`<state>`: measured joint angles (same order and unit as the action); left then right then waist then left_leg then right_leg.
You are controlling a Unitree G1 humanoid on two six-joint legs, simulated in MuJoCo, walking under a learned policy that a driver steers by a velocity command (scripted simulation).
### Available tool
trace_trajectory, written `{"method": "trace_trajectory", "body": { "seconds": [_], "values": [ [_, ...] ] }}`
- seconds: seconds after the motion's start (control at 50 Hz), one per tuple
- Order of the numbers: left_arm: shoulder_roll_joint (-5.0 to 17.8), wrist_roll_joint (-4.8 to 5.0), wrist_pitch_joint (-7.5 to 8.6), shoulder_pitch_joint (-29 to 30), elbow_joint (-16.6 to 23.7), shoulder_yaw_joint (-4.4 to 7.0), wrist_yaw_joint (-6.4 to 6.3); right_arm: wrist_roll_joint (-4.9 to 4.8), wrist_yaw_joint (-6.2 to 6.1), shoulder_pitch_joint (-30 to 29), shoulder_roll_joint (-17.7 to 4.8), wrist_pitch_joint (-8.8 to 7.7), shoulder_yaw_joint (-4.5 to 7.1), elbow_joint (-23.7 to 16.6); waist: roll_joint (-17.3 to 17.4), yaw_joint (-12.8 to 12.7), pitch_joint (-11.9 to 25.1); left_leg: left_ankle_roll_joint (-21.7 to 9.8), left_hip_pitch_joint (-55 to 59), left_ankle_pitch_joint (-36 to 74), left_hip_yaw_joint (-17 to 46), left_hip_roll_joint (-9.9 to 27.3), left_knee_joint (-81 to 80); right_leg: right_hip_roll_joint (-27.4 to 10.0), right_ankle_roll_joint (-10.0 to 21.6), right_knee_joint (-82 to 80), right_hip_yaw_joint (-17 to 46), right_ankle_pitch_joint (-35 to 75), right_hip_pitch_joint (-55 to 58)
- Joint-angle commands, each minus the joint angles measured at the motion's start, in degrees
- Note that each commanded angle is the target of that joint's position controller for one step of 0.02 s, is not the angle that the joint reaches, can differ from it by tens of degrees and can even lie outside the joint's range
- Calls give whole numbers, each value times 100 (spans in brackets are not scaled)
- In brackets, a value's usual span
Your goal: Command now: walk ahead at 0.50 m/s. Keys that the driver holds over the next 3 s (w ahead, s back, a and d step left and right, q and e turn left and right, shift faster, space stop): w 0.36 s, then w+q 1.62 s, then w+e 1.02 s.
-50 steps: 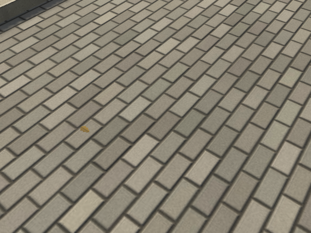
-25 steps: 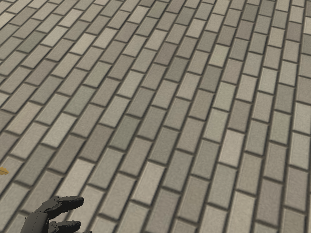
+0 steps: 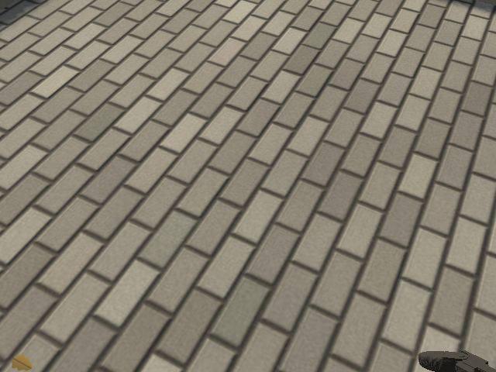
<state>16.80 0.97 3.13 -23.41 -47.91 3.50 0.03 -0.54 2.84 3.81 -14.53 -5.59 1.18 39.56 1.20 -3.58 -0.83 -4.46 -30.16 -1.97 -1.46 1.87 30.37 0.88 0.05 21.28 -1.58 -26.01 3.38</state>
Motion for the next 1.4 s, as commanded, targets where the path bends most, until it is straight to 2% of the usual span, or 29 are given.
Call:
{"method": "trace_trajectory", "body": {
  "seconds": [0.02, 0.04, 0.06, 0.1, 0.12, 0.22, 0.34, 0.44, 0.5, 0.54, 0.56, 0.58, 0.6, 0.62, 0.66, 0.7, 0.78, 0.86, 0.98, 1.02, 1.06, 1.08, 1.1, 1.12, 1.14, 1.16, 1.2, 1.28, 1.4],
  "values": [
    [95, -71, 106, -570, 505, -77, -10, 157, -114, 2251, -1848, -25, 600, 131, 1089, 861, 2115, -1350, 4871, -801, 2860, 1725, -160, -18, 136, 4429, 42, 2084, -3170],
    [196, -27, 236, -510, 392, -89, 23, 65, -83, 2439, -1455, -18, 496, 185, 1469, 959, 2571, -1558, 5276, -1447, 4617, 2062, -1216, 313, 107, 5312, 888, -624, -4059],
    [697, 139, 297, 12, 504, 45, 61, 23, -89, 2045, -1147, -21, 391, 145, 956, 948, 1652, -1225, 4660, -1820, 3855, 1925, -1283, -50, 179, 5708, 993, -401, -4649],
    [647, 51, 308, 734, 691, 31, 28, 41, -90, 1276, -857, 2, 298, 38, 136, 643, 562, -935, 2948, -915, 2440, 1484, -1480, -600, 226, 5071, 640, 538, -4471],
    [610, -9, 244, 685, 668, 67, 7, 94, -75, 1086, -707, -29, 250, 7, 228, 443, 402, -851, 2424, -521, 2026, 1260, -1661, -792, 224, 4748, 666, 844, -4116],
    [321, -71, 33, 710, 647, 37, -49, 74, -111, 1181, -845, -141, 304, 220, 242, 267, 146, -1008, 1934, 470, 1146, 1043, -2215, -902, -20, 3938, 554, 1670, -4045],
    [109, -59, 145, 1827, 916, -32, 40, 6, -241, 1626, -985, -8, 325, 473, 214, 664, -144, -743, 2414, 419, 587, 858, -2304, -743, -75, 1917, 347, 3144, -4227],
    [142, -11, 272, 2628, 1231, -38, 203, -62, -283, 2071, -1075, 144, 356, 730, 219, 887, -395, -761, 2978, 371, 914, 1122, -1916, -496, -5, 1018, 316, 2844, -4212],
    [358, -15, 363, 2371, 1204, 35, 255, -88, -346, 1926, -1199, 217, 418, 737, 377, 607, -232, -620, 3149, 741, 1200, 1260, -1469, -346, 147, 686, 338, 2347, -3568],
    [708, -44, 400, 1195, 869, 227, 185, -56, -352, 1740, -1100, 245, 375, 688, 324, -25, 521, -370, 2768, 1785, 941, 818, -152, -175, 406, 448, 140, 2369, -1699],
    [1117, -144, 396, 154, 721, 344, 113, 49, -345, 1684, -752, 227, 239, 520, -145, -438, 1455, -125, 1702, 699, 675, 427, 1517, -1124, 786, 715, 1050, 2450, 75],
    [1561, -177, 335, -211, 605, 442, 107, 3, -318, 2561, -59, 118, 45, 424, -1713, -72, 2279, 275, -593, -2758, 365, -480, 3539, -2550, 1642, 408, 3497, 1753, 2161],
    [1009, -133, 314, -282, 618, 320, 101, -167, -313, 2375, -606, 55, 164, 523, -1460, -303, 2281, 285, -1216, -3138, 1017, -299, 4319, -2544, 1628, -192, 4201, 736, 1952],
    [703, -101, 313, 111, 646, 220, 75, -256, -320, 1782, -1006, 47, 292, 363, -1047, -308, 1366, 254, -1518, -2654, 969, -25, 4487, -2332, 1337, -325, 3274, 664, 1228],
    [373, -115, 313, 834, 646, 107, 84, -120, -341, 1337, -902, 110, 322, 240, -633, 22, 515, 296, -1170, -1835, 805, 382, 4077, -1905, 1120, -669, 2058, 1510, -232],
    [269, -158, 374, 1126, 586, 98, 89, -138, -308, 1539, -689, 260, 341, 263, -820, 309, 264, 332, -611, -1500, 797, 566, 3789, -1650, 1048, -1053, 1316, 1912, -970],
    [512, -158, 446, 1155, 380, 199, 44, -85, -310, 1270, -469, 429, 324, 55, -532, 405, -65, 461, -898, -945, 778, 637, 3216, -1684, 1148, -1375, 441, 2729, -1220],
    [697, -150, 368, 1077, 265, 248, -27, -82, -177, 683, -375, 377, 285, -148, -439, 219, -188, 434, -873, 148, 521, 587, 1933, -1543, 1011, -1402, -315, 2885, -989],
    [996, 11, 170, 710, 53, 350, -49, -76, 11, -219, -416, 384, 276, -617, -394, -49, -463, 153, -902, -156, 28, 433, 839, -1831, 815, -1089, -755, 3112, -101],
    [1146, 68, 93, 781, 47, 396, -61, -55, 36, -96, -560, 410, 351, -694, -525, 136, -292, -55, -476, -727, -250, 166, 724, -1860, 696, -511, -925, 4520, 128],
    [1228, 136, 2, 962, 88, 414, -80, -67, 3, 1038, -903, 444, 575, -451, -532, 844, 382, -364, 1106, -803, -613, -391, 372, -1623, 487, 1180, -1219, 6039, -69],
    [1037, 62, 9, 871, 126, 336, -100, -85, -92, 2056, -1315, 484, 794, -157, -223, 1279, 916, -594, 2796, -562, -279, -464, 223, -1373, 242, 2703, -1283, 5276, -1075],
    [262, -212, 98, 503, 441, 96, -64, -130, -188, 2156, -2056, 484, 933, -132, 1434, 810, 1154, -1439, 4568, -1066, 2587, 1033, -199, -471, -161, 4885, -1162, 589, -3651],
    [358, -89, 334, 699, 570, 35, -2, -75, -129, 2161, -1884, 348, 812, -404, 1189, 876, 2214, -2091, 5192, -2028, 5054, 1764, -1269, 105, -170, 5888, 392, -928, -4541],
    [793, 148, 456, 1345, 733, 144, 54, -31, -74, 2023, -1431, 246, 675, -358, 598, 1056, 1606, -1719, 4913, -1804, 4404, 1667, -1481, -196, -38, 5974, 685, -422, -5123],
    [726, 146, 526, 1472, 779, 108, 52, -37, -75, 1799, -1261, 192, 622, -346, 400, 876, 1051, -1512, 4185, -1362, 3617, 1445, -1406, -433, 87, 5554, 635, 80, -5100],
    [771, -91, 489, 1352, 649, 166, -20, 4, -111, 1092, -898, 180, 498, -498, 77, 399, 573, -1213, 2792, -196, 2592, 1012, -1459, -797, 70, 4665, 681, 699, -4295],
    [544, -194, 260, 1396, 695, 140, -13, -4, -230, 1124, -1021, 138, 519, -514, 58, 254, 394, -1258, 1961, 717, 1992, 736, -1744, -699, -224, 3753, 533, 1277, -3876],
    [309, -120, 286, 2586, 1018, 18, 64, -61, -381, 1597, -1124, 211, 551, -297, 351, 686, 38, -848, 1740, -145, 1710, 387, -1688, -271, -374, 1435, 505, 3017, -3616]
  ]
}}
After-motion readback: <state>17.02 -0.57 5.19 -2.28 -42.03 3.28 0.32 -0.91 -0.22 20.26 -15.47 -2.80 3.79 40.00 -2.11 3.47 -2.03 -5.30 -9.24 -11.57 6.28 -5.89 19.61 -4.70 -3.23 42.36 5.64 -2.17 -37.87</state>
